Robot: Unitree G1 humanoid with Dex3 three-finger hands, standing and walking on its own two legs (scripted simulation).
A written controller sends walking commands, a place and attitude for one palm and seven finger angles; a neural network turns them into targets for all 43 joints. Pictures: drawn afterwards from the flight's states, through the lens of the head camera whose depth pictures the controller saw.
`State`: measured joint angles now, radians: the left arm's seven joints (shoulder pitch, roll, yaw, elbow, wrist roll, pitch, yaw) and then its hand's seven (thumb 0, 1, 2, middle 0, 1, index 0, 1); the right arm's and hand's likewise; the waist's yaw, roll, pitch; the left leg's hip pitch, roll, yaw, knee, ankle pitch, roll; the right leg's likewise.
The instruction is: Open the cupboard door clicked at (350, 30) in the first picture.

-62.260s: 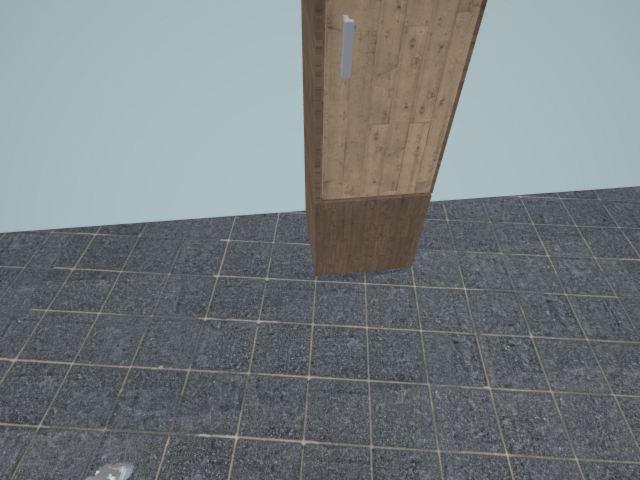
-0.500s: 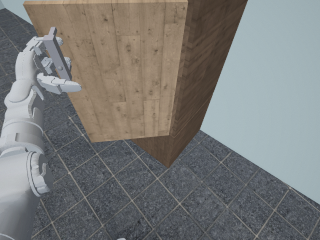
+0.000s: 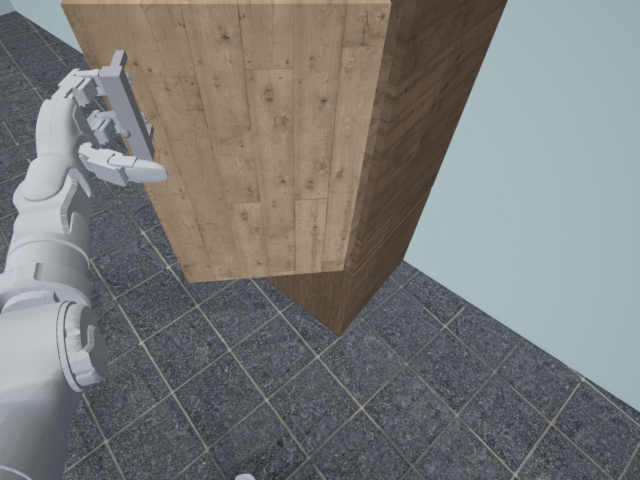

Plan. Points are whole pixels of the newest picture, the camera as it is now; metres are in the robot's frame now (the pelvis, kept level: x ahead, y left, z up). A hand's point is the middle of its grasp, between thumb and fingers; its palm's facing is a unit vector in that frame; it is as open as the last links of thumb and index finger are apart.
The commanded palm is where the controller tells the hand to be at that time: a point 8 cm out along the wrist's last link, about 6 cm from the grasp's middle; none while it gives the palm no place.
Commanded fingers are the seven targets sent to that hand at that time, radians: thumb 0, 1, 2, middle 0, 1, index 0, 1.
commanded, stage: close the thumb around the handle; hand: left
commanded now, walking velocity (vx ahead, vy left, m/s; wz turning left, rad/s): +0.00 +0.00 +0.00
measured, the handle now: (133, 107) +0.54 +0.21 +0.16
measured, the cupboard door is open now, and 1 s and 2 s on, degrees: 46 46 65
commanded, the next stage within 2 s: pull the door open along its arc in 0.66 s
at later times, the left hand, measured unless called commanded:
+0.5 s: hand (137, 130) +0.50 +0.20 +0.16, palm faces +0.06 -1.00 +0.03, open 6.8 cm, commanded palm +0.47 +0.25 +0.16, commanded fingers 0.00 0.90 0.90 -0.40 -1.35 -0.40 -1.35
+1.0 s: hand (150, 135) +0.49 +0.18 +0.16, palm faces +0.06 -1.00 +0.02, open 5.3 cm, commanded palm +0.44 +0.23 +0.16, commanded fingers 0.00 0.90 0.90 -0.40 -1.35 -0.40 -1.35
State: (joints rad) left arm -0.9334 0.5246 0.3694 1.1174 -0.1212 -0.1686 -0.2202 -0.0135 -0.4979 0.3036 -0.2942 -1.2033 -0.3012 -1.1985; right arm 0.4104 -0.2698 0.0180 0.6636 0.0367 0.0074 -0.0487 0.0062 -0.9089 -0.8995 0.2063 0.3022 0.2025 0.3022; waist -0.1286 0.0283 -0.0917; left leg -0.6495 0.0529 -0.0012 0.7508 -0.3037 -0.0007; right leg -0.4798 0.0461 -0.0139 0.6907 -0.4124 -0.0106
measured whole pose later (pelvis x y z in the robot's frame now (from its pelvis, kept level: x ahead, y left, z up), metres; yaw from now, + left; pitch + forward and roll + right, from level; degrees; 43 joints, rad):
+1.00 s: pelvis +0.01 +0.00 +0.00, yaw -1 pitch +12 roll -2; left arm -0.85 0.47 0.38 1.01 -0.14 -0.15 -0.18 0.00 0.78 0.82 -0.35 -1.35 -0.39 -1.35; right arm 0.43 -0.27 0.01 0.65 0.04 0.02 -0.04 0.01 -0.91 -0.90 0.21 0.30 0.20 0.30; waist -0.13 0.04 -0.10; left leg -0.63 0.06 0.02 0.73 -0.31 -0.01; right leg -0.48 0.05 0.01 0.68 -0.41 -0.02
